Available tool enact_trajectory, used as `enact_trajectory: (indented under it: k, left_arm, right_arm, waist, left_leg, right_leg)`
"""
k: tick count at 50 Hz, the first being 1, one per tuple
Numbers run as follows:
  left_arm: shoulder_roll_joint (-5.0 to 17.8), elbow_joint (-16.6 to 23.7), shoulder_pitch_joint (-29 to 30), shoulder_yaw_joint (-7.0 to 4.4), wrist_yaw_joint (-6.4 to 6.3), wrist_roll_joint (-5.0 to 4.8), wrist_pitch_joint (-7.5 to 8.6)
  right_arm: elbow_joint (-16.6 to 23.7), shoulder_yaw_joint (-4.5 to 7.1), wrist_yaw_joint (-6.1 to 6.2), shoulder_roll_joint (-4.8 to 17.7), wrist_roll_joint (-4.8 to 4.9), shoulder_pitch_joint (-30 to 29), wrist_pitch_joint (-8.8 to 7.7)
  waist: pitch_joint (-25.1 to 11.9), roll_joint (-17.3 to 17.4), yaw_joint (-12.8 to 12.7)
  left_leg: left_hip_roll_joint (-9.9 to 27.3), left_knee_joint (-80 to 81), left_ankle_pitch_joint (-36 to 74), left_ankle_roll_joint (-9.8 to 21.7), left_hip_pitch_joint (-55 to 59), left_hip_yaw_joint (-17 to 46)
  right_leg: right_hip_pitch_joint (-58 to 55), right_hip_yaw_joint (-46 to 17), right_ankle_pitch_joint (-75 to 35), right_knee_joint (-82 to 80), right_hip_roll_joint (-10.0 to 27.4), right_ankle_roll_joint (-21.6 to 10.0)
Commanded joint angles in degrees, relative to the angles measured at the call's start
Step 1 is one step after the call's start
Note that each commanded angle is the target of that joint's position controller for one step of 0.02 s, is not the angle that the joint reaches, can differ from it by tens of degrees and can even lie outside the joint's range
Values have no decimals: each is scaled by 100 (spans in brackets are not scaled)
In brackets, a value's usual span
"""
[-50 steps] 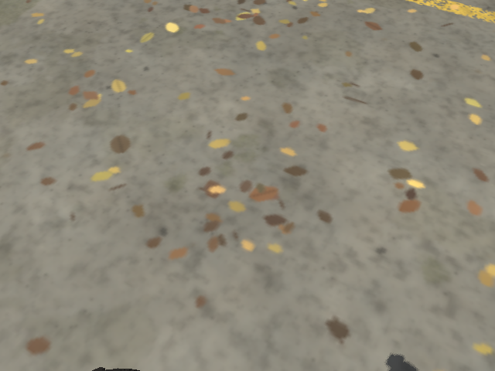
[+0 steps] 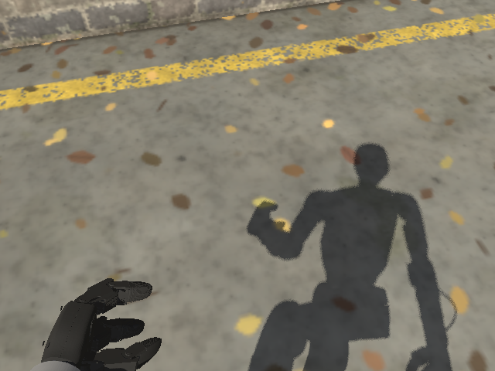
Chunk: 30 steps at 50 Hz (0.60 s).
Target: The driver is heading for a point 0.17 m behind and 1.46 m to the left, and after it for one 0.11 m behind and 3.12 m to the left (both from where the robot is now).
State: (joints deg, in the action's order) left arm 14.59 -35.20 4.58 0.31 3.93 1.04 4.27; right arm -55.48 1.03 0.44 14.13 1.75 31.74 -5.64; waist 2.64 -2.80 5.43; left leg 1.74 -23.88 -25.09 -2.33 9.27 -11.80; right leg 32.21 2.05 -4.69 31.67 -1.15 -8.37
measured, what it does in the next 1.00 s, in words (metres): walks ahead, turning left: left foot, then right foot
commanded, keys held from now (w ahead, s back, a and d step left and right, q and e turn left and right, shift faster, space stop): q+shift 1.00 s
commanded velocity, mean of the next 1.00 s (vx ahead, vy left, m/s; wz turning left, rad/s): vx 0.11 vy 0.00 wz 0.77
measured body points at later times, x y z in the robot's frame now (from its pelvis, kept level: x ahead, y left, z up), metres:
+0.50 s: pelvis +0.19 +0.06 +0.00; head +0.22 +0.09 +0.45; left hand +0.27 +0.37 -0.11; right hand +0.42 -0.16 -0.08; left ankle +0.24 +0.16 -0.72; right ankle +0.17 -0.07 -0.69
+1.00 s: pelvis +0.27 +0.05 +0.02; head +0.30 +0.07 +0.47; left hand +0.15 +0.36 -0.07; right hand +0.62 +0.01 -0.05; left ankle +0.22 +0.15 -0.69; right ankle +0.39 +0.00 -0.72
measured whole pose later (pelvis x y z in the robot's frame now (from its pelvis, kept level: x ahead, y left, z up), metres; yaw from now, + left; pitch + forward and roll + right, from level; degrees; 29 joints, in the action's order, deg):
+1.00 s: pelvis +0.27 +0.05 +0.02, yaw +49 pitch +3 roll -1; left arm 17.3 -44.8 -7.0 -5.4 -0.6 1.1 1.1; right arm -29.2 5.8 1.4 19.9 1.3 7.9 3.4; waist 1.3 3.3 0.2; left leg -10.6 -45.3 -23.6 0.6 -27.5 15.3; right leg 19.5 -5.0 10.0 28.4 -3.4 0.0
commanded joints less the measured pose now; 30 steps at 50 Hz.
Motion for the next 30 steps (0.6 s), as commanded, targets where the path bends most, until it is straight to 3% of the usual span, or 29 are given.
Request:
enact_trajectory:
  k: [1,2,3,4,5,7,8,10,13,16,19,21,22,23,24,25,26,27,28,29,30]
  left_arm:
    - [1694,-401,-2444,-468,-332,299,37]
    - [1355,-241,-2592,-425,-311,293,-6]
    - [1220,-232,-2302,-445,-277,141,-30]
    - [962,-296,-1827,-392,-268,-54,32]
    - [720,-315,-1523,-337,-282,-96,77]
    - [523,-301,-1074,-327,-285,-27,100]
    - [511,-311,-887,-342,-295,23,106]
    - [536,-373,-651,-366,-379,77,100]
    - [615,-458,-584,-411,-576,51,-1]
    - [762,-526,-603,-459,-673,-48,-140]
    - [953,-605,-695,-549,-637,-196,-257]
    - [1019,-640,-677,-605,-615,-303,-303]
    - [996,-653,-623,-620,-613,-361,-327]
    - [890,-725,-831,-616,-590,-363,-351]
    - [846,-579,-964,-611,-564,-185,-341]
    - [583,-287,-928,-521,-523,52,-332]
    - [785,-344,-773,-545,-465,-27,-315]
    - [780,-285,-555,-560,-463,-172,-297]
    - [734,-358,-514,-564,-516,-124,-299]
    - [808,-364,-496,-598,-580,-48,-321]
    - [809,-368,-511,-614,-589,-38,-346]
  right_arm:
    - [743,31,-11,494,-205,-53,-100]
    - [475,123,-58,859,1,450,-148]
    - [681,254,-47,1166,183,-186,-102]
    - [867,257,26,1038,180,-728,-29]
    - [819,277,103,880,112,-854,86]
    - [736,319,143,602,43,-452,377]
    - [801,328,161,450,46,-388,480]
    - [1080,377,205,444,17,-709,585]
    - [1342,363,133,384,-63,-1127,592]
    - [1561,358,-63,408,-106,-1560,592]
    - [1862,443,-239,653,-76,-1892,675]
    - [1991,507,-295,743,-64,-1862,700]
    - [1973,555,-280,776,-71,-1629,688]
    - [1859,676,-209,999,-119,-1148,649]
    - [1914,921,-71,1833,-173,-884,612]
    - [2078,924,-71,2169,-347,-954,564]
    - [2225,849,-179,1890,-350,-1087,457]
    - [2292,811,-198,1755,-248,-1357,392]
    - [2331,765,-148,1542,-76,-1665,415]
    - [2420,709,-61,1352,4,-1988,488]
    - [2530,674,23,1239,-28,-2161,549]
  waist:
    - [-2507,-1030,-1076]
    - [-3738,-701,-1229]
    - [-3024,-359,-1199]
    - [-1943,141,-951]
    - [-1387,324,-724]
    - [-1009,133,-277]
    - [-912,-49,-141]
    - [-650,-255,-69]
    - [-652,-241,-153]
    - [-726,-175,-343]
    - [-617,-250,-441]
    - [-561,-259,-372]
    - [-624,-163,-217]
    - [-777,241,-37]
    - [-704,1713,-43]
    - [-1421,2440,-410]
    - [-2040,1361,-190]
    - [-1680,903,-280]
    - [-1244,458,-450]
    - [-1026,496,-593]
    - [-1020,673,-693]
  left_leg:
    - [-333,-5242,-1285,157,-3885,1100]
    - [-337,-5936,-1585,201,-4092,2564]
    - [-108,-5807,-1171,109,-4384,2299]
    - [156,-5269,-681,11,-4736,1904]
    - [315,-5126,-313,-104,-4696,1738]
    - [482,-5090,141,-238,-3909,1603]
    - [497,-5058,233,-296,-3797,1507]
    - [575,-4719,588,-347,-4002,1439]
    - [624,-3613,1649,-232,-4075,1272]
    - [536,-2591,2270,-40,-3863,1025]
    - [444,-2056,1760,213,-3883,809]
    - [290,-1634,1361,447,-3740,621]
    - [108,-1189,1521,614,-3343,478]
    - [-124,-688,2219,863,-2565,577]
    - [717,-329,5744,1369,-1718,2238]
    - [1596,-132,6016,2500,-534,4502]
    - [1760,215,4670,2500,-427,4753]
    - [1598,348,3785,2248,-730,4377]
    - [1299,406,3075,1918,-1179,3967]
    - [1099,467,2644,1706,-1670,3683]
    - [884,507,2488,1575,-2037,3500]
  right_leg:
    - [-6194,-2351,-6320,778,2490,-1043]
    - [-6315,-2895,-6436,634,2920,-1493]
    - [-5435,-2358,-5048,48,2644,-1473]
    - [-4437,-1851,-3828,-407,2258,-1123]
    - [-3645,-1518,-3146,-726,2039,-898]
    - [-2275,-800,-2589,-1293,1860,-709]
    - [-1853,-511,-2354,-1493,1857,-720]
    - [-1443,-10,-1996,-1744,1807,-672]
    - [-1659,614,-1459,-1660,1626,-528]
    - [-2055,891,-1116,-1457,1725,-445]
    - [-2541,891,-907,-1103,2015,-261]
    - [-2775,918,-1129,-641,2137,-27]
    - [-2744,1086,-1330,-114,2034,188]
    - [-2449,1231,-1214,876,1709,459]
    - [-1162,1380,854,2646,984,967]
    - [632,523,4472,4259,-146,1302]
    - [849,-668,4354,4688,-68,1160]
    - [1025,-793,3848,4555,10,989]
    - [1076,-839,3368,4175,148,953]
    - [923,-885,2987,3718,234,945]
    - [577,-870,2750,3449,209,957]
